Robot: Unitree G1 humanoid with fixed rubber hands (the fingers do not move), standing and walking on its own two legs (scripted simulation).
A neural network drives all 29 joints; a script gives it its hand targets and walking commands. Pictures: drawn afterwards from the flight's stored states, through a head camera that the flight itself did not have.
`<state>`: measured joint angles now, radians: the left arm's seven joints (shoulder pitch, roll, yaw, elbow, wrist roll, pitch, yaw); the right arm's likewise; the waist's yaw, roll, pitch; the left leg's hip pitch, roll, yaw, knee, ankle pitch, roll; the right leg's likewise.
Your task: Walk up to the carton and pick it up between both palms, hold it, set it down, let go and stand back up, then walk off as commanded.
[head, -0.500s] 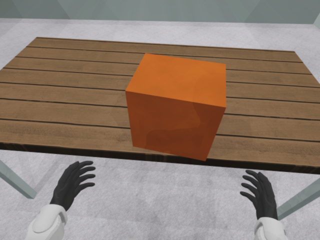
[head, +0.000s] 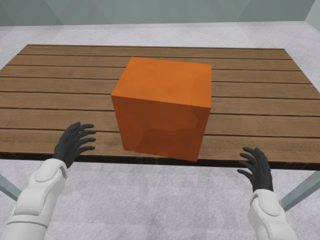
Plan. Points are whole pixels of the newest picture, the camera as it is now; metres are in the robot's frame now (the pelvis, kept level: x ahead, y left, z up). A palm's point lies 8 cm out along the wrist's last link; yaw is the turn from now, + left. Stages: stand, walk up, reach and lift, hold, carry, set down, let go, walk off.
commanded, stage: reach and lift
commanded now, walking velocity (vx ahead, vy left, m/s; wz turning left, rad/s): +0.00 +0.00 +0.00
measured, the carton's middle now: (164, 110) +0.50 +0.02 +0.02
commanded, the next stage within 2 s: none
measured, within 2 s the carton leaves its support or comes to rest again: neither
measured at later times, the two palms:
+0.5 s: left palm (80, 118) +0.36 +0.23 +0.12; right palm (261, 148) +0.31 -0.20 +0.10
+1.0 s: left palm (91, 92) +0.42 +0.21 +0.15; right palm (259, 123) +0.36 -0.20 +0.12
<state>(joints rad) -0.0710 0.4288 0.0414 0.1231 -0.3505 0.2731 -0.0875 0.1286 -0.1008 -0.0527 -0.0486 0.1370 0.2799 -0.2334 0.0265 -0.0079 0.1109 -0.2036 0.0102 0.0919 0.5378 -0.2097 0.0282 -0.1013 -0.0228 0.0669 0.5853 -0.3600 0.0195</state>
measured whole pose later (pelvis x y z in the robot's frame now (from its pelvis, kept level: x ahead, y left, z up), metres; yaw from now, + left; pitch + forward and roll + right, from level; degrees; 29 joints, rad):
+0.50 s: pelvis +0.00 +0.00 +0.00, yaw +0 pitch -7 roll +1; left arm -0.44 0.44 0.04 0.40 -0.33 0.36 -0.12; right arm -0.21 -0.14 -0.05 0.06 0.16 0.40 -0.23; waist -0.03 -0.01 0.11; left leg -0.20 0.01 0.09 0.51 -0.20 0.03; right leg -0.10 -0.02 0.07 0.57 -0.35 0.02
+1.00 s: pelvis -0.01 +0.00 +0.00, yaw +0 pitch -2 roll +0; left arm -0.78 0.46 0.02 0.74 -0.34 0.32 -0.09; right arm -0.57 -0.18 -0.05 0.41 0.18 0.35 -0.21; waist -0.07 -0.01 0.08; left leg -0.30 0.01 0.09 0.51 -0.17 0.03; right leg -0.19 -0.02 0.07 0.55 -0.32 0.02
